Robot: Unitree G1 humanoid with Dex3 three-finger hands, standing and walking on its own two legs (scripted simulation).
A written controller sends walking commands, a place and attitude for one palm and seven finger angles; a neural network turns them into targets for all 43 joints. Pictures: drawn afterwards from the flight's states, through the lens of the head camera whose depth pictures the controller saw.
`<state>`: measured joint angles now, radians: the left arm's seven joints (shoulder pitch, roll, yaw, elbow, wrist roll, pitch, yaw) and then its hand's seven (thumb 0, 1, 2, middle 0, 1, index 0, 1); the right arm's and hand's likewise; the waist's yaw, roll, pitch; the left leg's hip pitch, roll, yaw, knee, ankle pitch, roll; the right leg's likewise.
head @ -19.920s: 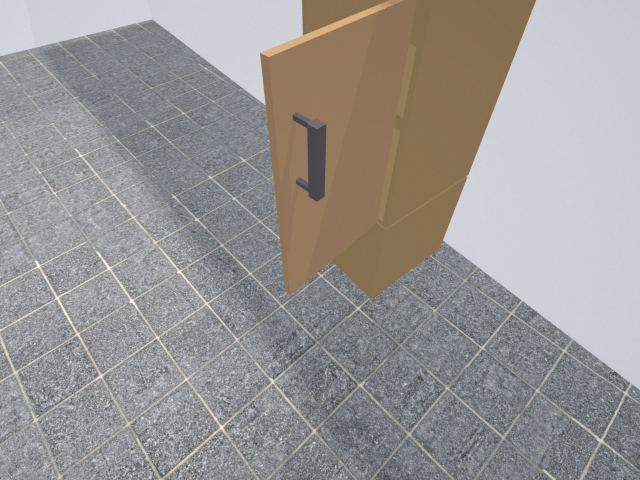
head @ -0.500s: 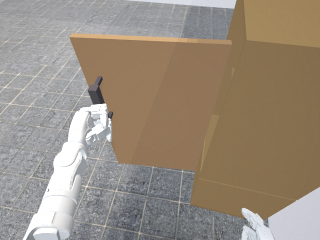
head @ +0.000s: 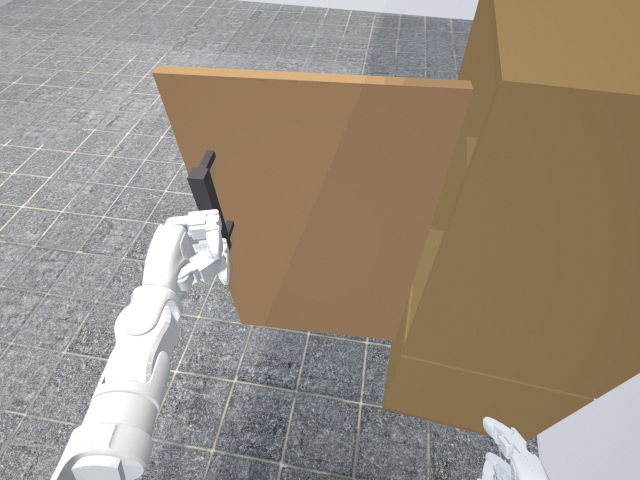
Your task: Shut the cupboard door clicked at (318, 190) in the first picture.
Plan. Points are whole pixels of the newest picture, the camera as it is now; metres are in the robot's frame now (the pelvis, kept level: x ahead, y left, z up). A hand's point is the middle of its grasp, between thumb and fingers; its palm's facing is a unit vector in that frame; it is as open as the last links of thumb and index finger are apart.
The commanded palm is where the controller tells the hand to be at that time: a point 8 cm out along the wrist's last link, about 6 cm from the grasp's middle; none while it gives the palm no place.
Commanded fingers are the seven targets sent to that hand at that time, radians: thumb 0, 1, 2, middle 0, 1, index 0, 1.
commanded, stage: push the door shut along its arc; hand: left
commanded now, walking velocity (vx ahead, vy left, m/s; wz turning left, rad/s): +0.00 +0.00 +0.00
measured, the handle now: (216, 205) +0.46 +0.17 +0.09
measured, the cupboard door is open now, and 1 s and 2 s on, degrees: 97 77 62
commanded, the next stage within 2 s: pull the fist back off the door in 1.82 s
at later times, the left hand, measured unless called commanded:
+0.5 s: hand (232, 216) +0.43 +0.14 +0.09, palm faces -0.19 -0.98 -0.04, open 3.2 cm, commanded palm +0.43 +0.18 +0.09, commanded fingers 0.00 0.90 0.90 -1.30 -1.50 -1.30 -1.50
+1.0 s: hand (251, 190) +0.48 +0.12 +0.09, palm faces -0.33 -0.94 -0.02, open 3.2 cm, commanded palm +0.49 +0.15 +0.09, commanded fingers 0.00 0.90 0.90 -1.30 -1.50 -1.30 -1.50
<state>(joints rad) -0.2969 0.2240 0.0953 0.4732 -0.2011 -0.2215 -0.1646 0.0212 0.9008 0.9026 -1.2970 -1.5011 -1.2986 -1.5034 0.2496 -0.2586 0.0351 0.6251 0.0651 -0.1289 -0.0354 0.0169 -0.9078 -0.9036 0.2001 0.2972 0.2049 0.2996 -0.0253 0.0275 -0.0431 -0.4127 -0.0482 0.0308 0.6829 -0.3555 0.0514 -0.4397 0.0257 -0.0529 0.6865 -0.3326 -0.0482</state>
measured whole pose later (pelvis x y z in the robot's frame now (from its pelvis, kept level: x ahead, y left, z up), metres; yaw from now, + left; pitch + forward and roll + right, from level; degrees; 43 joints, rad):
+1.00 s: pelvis -0.01 +0.01 -0.02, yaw +0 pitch +15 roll -1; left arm -1.00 0.43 0.16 1.20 -0.18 -0.28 -0.42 0.02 0.90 0.90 -1.29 -1.50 -1.31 -1.50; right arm 0.39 -0.29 0.04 0.70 0.03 -0.09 -0.03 0.01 -0.91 -0.90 0.20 0.30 0.21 0.30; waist -0.16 0.02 -0.06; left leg -0.72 -0.04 0.02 0.84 -0.39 0.06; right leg -0.72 0.03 -0.07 0.80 -0.35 -0.04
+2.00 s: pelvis +0.00 +0.00 -0.04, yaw +0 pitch +23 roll -2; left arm -1.34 0.38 0.19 1.35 -0.14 -0.17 -0.30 0.01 0.87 0.96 -1.30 -1.50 -1.30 -1.50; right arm 0.38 -0.30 0.02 0.74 -0.02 -0.08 -0.03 0.01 -0.91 -0.90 0.20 0.30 0.21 0.30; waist -0.22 0.04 -0.08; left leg -0.92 -0.03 0.00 0.96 -0.45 0.05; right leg -0.91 0.04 -0.10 0.90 -0.40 -0.06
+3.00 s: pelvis +0.01 -0.01 -0.01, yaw -2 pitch +13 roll +0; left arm -0.83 0.11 0.12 1.04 -0.07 -0.37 0.08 0.02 0.90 0.90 -1.30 -1.50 -1.30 -1.50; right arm 0.33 -0.23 0.01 0.65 0.00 -0.01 0.05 0.01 -0.91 -0.90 0.20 0.30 0.20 0.30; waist -0.10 0.03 -0.11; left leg -0.60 -0.03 0.05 0.77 -0.40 0.04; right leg -0.64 0.05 -0.03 0.77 -0.36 -0.06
